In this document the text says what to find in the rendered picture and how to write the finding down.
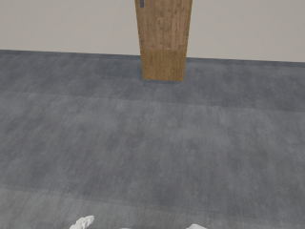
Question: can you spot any cupboard door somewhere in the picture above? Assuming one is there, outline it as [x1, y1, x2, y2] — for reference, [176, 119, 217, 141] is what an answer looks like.
[137, 0, 190, 51]

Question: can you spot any robot left hand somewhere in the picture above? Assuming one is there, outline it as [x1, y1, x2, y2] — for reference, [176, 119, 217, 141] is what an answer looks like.
[70, 216, 94, 229]

